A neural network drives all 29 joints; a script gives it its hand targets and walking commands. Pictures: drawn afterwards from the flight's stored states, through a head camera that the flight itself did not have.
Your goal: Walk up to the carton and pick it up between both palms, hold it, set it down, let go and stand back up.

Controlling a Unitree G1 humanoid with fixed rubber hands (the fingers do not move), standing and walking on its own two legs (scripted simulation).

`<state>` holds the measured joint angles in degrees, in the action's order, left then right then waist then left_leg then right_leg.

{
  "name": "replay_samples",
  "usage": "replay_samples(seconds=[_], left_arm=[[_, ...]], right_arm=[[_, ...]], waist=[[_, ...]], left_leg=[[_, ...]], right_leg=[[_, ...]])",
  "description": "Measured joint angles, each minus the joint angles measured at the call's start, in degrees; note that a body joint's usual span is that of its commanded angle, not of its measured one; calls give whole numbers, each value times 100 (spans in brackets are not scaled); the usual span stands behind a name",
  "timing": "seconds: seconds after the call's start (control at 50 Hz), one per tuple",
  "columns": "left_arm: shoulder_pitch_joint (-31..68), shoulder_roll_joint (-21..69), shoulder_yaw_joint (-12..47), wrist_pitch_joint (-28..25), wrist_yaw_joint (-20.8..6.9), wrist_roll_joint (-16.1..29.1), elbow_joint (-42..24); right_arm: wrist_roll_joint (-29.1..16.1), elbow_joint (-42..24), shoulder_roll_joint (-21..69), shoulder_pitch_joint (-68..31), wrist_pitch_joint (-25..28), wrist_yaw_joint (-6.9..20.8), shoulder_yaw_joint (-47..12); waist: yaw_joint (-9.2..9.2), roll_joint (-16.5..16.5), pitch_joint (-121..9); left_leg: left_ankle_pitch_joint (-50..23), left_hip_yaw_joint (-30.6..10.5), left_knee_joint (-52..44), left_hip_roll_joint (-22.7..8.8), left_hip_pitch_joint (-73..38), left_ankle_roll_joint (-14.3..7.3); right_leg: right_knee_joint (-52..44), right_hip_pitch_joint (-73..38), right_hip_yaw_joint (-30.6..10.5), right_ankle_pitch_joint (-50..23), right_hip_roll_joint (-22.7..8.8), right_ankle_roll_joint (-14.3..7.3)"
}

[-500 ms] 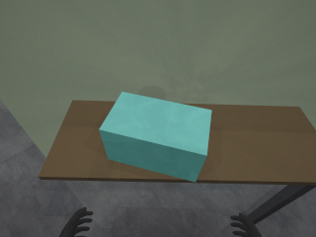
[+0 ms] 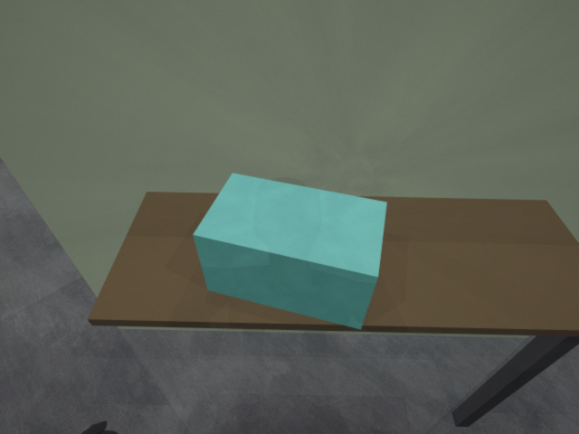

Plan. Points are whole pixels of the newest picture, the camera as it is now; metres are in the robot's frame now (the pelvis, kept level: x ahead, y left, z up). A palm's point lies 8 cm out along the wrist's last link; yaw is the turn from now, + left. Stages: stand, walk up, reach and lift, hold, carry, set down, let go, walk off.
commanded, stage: stand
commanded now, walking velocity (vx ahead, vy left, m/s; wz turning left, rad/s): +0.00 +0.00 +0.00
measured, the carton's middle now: (293, 247) +0.44 +0.01 +0.00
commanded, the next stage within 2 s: none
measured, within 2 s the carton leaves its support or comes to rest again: neither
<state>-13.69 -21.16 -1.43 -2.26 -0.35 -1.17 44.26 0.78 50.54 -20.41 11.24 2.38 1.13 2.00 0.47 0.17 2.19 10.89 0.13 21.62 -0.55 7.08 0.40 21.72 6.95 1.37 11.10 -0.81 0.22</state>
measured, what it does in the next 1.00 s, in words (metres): stands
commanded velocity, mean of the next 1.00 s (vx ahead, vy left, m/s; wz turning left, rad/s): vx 0.00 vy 0.00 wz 0.00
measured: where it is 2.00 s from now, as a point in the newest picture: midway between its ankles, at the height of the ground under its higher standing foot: outside the picture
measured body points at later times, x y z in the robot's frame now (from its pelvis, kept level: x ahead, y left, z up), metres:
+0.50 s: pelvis -0.03 +0.00 +0.00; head -0.04 +0.00 +0.45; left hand +0.05 +0.31 -0.11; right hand +0.05 -0.31 -0.12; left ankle +0.01 +0.12 -0.75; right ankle +0.01 -0.12 -0.75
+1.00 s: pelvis -0.01 +0.00 +0.00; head -0.01 +0.01 +0.45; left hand +0.09 +0.31 -0.11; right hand +0.06 -0.31 -0.12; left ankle +0.01 +0.12 -0.75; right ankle +0.01 -0.12 -0.75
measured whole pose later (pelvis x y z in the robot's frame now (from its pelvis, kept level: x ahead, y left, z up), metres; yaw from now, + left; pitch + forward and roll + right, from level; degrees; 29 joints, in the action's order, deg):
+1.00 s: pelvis -0.01 +0.00 +0.00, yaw -1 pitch -3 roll +0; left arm -11.2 -22.0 -0.4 -1.9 0.1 0.1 52.1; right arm 0.2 57.1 -21.5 10.4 2.0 0.6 0.3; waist -0.6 -0.5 3.2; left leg 9.1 1.2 20.6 -1.0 8.5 0.3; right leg 20.1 8.6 0.3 8.6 -0.4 0.3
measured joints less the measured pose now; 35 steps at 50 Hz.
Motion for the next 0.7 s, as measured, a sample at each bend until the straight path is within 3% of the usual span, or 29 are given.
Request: replay_samples(seconds=[0.7], left_arm=[[-62,-137,39,21,10,85,688]], right_arm=[[-26,594,-100,28,-55,13,-93]], waist=[[-32,-23,43]], left_leg=[[-270,47,-36,-43,294,12]], right_leg=[[-74,302,-55,-313,46,-24]])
